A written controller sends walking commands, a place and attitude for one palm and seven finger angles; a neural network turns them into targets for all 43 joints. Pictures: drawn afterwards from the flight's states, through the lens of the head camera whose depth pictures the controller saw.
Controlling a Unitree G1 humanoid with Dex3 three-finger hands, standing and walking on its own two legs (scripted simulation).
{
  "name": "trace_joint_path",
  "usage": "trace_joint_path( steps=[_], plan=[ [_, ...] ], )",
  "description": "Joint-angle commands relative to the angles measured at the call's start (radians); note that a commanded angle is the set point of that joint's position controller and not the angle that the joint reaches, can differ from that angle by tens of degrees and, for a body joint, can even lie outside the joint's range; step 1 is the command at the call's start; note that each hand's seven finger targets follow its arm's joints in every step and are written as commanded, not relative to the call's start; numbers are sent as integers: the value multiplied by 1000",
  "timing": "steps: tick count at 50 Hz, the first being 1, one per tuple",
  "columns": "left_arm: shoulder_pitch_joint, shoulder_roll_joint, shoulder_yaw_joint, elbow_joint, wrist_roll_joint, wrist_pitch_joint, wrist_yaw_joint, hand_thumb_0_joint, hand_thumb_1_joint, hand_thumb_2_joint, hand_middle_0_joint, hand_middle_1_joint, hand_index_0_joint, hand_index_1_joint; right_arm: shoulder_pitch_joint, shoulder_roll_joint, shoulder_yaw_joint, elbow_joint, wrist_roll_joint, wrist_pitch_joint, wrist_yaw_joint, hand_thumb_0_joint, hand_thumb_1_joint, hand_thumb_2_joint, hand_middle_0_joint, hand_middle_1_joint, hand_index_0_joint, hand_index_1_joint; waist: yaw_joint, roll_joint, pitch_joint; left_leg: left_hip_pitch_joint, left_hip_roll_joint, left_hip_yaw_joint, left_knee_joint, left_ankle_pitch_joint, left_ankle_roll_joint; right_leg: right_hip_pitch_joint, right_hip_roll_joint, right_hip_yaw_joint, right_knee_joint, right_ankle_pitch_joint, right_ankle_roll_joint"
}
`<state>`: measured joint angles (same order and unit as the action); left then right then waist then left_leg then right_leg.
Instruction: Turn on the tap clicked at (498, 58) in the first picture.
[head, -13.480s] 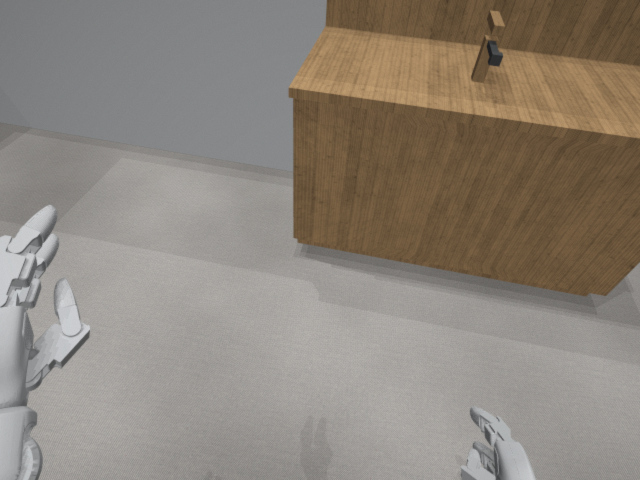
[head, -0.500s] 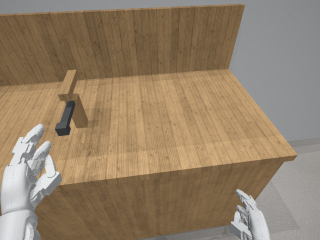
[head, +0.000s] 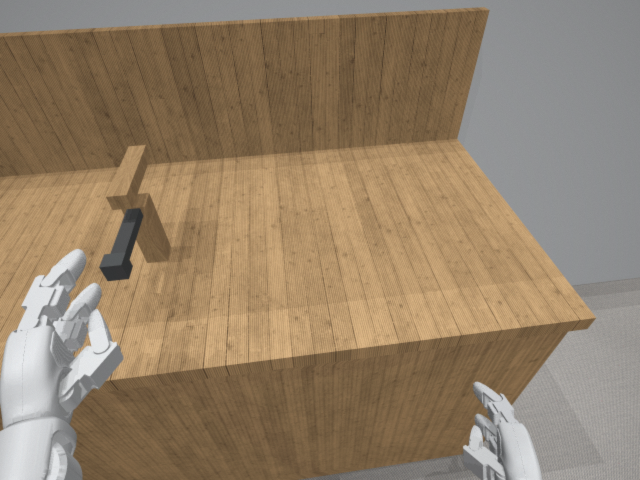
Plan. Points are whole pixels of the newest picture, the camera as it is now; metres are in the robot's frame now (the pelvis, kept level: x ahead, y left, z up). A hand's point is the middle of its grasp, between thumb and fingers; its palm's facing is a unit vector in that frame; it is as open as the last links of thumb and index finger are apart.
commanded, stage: turn the palm inward beside the body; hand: left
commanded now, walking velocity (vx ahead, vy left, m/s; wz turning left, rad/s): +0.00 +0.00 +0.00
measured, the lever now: (116, 266) +0.33 +0.33 +0.09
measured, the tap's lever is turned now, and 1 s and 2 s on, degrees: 0 0 0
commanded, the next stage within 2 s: reach beside the lever's end, fingers flat in 0.02 s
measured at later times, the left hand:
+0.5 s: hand (109, 340) +0.20 +0.25 +0.14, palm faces +0.49 -0.86 -0.13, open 7.5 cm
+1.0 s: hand (96, 318) +0.23 +0.29 +0.13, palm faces +0.50 -0.86 -0.11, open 7.6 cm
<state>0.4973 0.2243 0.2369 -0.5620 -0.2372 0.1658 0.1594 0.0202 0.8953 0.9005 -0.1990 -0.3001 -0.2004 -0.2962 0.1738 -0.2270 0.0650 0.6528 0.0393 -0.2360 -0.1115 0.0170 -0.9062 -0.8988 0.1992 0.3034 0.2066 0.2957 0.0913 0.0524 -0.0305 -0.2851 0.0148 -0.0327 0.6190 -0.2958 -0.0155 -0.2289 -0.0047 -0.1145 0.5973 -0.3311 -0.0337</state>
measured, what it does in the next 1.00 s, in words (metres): stands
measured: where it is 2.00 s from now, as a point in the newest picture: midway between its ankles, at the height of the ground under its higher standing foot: outside the picture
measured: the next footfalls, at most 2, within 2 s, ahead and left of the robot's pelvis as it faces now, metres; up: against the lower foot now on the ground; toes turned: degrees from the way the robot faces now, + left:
none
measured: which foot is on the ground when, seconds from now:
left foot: down 0.00-1.00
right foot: down 0.00-1.00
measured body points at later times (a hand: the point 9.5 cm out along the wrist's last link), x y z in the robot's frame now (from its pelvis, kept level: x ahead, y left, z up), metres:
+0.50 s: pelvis +0.00 -0.02 +0.00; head -0.02 -0.04 +0.45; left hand +0.16 +0.29 +0.15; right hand +0.20 -0.24 -0.07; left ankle +0.02 +0.13 -0.73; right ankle +0.00 -0.09 -0.73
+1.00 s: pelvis +0.00 +0.00 +0.00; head -0.01 -0.02 +0.45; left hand +0.20 +0.33 +0.13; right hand +0.19 -0.23 -0.08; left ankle +0.02 +0.13 -0.73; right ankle +0.00 -0.09 -0.73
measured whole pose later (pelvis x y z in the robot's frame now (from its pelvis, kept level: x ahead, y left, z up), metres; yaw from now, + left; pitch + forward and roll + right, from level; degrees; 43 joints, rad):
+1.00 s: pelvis +0.00 +0.00 +0.00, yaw -1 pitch -1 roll +0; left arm 0.24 0.29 0.39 -0.13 -0.27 0.05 0.07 0.02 0.90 0.90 -0.19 -0.26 -0.19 -0.26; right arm 0.17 -0.24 0.04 0.71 0.05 -0.25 -0.13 0.02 -0.91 -0.90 0.20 0.30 0.21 0.30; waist 0.07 0.05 -0.01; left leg -0.30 0.02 -0.02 0.58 -0.27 -0.02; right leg -0.24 0.00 -0.11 0.56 -0.30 -0.04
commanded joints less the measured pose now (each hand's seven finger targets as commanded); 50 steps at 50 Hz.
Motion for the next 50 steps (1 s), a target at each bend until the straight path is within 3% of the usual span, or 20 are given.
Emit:
trace_joint_path(
  steps=[1,5,8,10,11,12,16,17,20,22,24,26,31,34,36,37,38,41,46,50],
  plan=[
    [-73,153,92,-236,5,-78,-1,0,900,900,-200,-300,-200,-300,-152,-106,-43,-172,1,-63,-6,0,-900,-900,200,300,200,300,0,0,-78,67,-15,-18,-81,150,31,-37,-13,40,-129,156,13],
    [-65,136,80,-231,-1,-87,-6,0,900,900,-200,-300,-200,-300,-139,-106,-47,-179,-3,-63,-5,0,-900,-900,200,300,200,300,-3,-23,-93,71,-16,-10,-67,193,35,-26,-18,40,-120,224,17],
    [-82,153,111,-165,-7,-85,-2,0,900,900,-200,-300,-200,-300,-138,-107,-48,-168,2,-55,-10,0,-900,-900,200,300,200,300,-7,-61,-41,46,-16,-10,-71,147,37,-46,-15,47,-142,173,21],
    [-120,168,132,-141,-15,-86,-5,0,900,900,-200,-300,-200,-300,-139,-110,-52,-162,2,-51,-15,0,-900,-900,200,300,200,300,-9,-67,-47,45,-18,-10,-73,143,39,-41,-16,55,-147,172,24],
    [-116,201,169,-132,-12,-86,-3,0,900,900,-200,-300,-200,-300,-145,-109,-53,-152,7,-48,-17,0,-900,-900,200,300,200,300,-3,-27,-44,50,-21,-7,-74,137,38,-35,-15,63,-157,159,20],
    [-130,173,144,-132,-12,-91,-5,0,900,900,-200,-300,-200,-300,-144,-105,-52,-160,7,-48,-16,0,-900,-900,200,300,200,300,-7,-38,-50,52,-21,-5,-75,139,37,-37,-18,60,-154,162,21],
    [-158,221,193,-104,-22,-113,-21,0,900,900,-200,-300,-200,-300,-144,-107,-55,-146,8,-53,-20,0,-900,-900,200,300,200,300,-5,2,-70,62,-22,0,-68,158,38,-23,-19,72,-157,189,21],
    [-170,198,167,-105,-23,-123,-27,0,900,900,-200,-300,-200,-300,-144,-105,-52,-151,8,-58,-19,0,-900,-900,200,300,200,300,-11,5,-75,66,-24,-1,-70,157,37,-30,-21,70,-153,192,22],
    [-185,201,172,-61,-34,-147,-48,0,900,900,-200,-300,-200,-300,-132,-112,-56,-141,8,-68,-19,0,-900,-900,200,300,200,300,-14,-1,-75,59,-23,1,-66,170,38,-28,-20,70,-148,221,23],
    [-204,210,184,-35,-37,-155,-55,0,900,900,-200,-300,-200,-300,-135,-112,-56,-134,10,-75,-22,0,-900,-900,200,300,200,300,-16,-13,-66,58,-25,-4,-71,153,40,-32,-20,76,-157,202,24],
    [-205,229,214,26,-51,-150,-62,0,900,900,-200,-300,-200,-300,-131,-120,-63,-127,12,-74,-28,0,-900,-900,200,300,200,300,-17,-77,-53,36,-24,-3,-72,132,42,-35,-19,82,-169,176,31],
    [-248,268,258,57,-58,-146,-66,0,900,900,-200,-300,-200,-300,-140,-118,-65,-114,18,-71,-34,0,-900,-900,200,300,200,300,-15,-72,-46,31,-25,-3,-77,107,41,-33,-21,94,-185,129,32],
    [-323,278,251,62,-42,-158,-64,0,900,900,-196,-288,-196,-288,-150,-116,-61,-111,18,-78,-33,0,-900,-900,200,300,200,300,-17,37,-75,51,-29,-4,-89,115,38,-28,-23,89,-174,131,23],
    [-326,255,227,84,-39,-183,-68,0,900,900,-193,-280,-193,-280,-138,-121,-63,-114,13,-88,-30,0,-900,-900,200,300,200,300,-22,-2,-92,51,-28,-6,-89,121,39,-33,-17,77,-161,146,24],
    [-315,284,260,112,-43,-196,-72,0,900,900,-192,-275,-192,-275,-140,-123,-65,-104,13,-92,-29,0,-900,-900,200,300,200,300,-17,-9,-97,50,-28,-5,-90,132,39,-19,-15,78,-158,167,23],
    [-312,265,248,118,-44,-197,-76,0,900,900,-191,-272,-191,-272,-136,-123,-68,-107,13,-91,-29,0,-900,-900,200,300,200,300,-18,-5,-108,51,-29,-3,-92,132,38,-23,-15,74,-154,166,24],
    [-322,264,245,142,-46,-197,-79,0,900,900,-190,-270,-190,-270,-131,-126,-68,-107,14,-90,-29,0,-900,-900,200,300,200,300,-20,-37,-94,42,-28,-6,-95,126,38,-27,-13,69,-153,163,25],
    [-377,290,266,181,-47,-187,-83,0,900,900,-187,-263,-187,-263,-146,-128,-67,-98,18,-84,-33,0,-900,-900,200,300,200,300,-20,-5,-74,41,-30,-7,-106,105,38,-35,-12,71,-164,132,22],
    [-392,299,270,198,-33,-184,-81,0,900,900,-183,-250,-183,-250,-145,-130,-68,-104,14,-77,-29,0,-900,-900,200,300,200,300,-15,18,-106,58,-29,-9,-113,143,35,-18,-9,61,-150,169,16],
    [-405,291,261,215,-30,-210,-86,0,900,900,-180,-240,-180,-240,-126,-133,-72,-104,8,-74,-22,0,-900,-900,200,300,200,300,-21,1,-133,66,-26,-10,-106,178,32,-17,-4,54,-134,210,14]
  ],
)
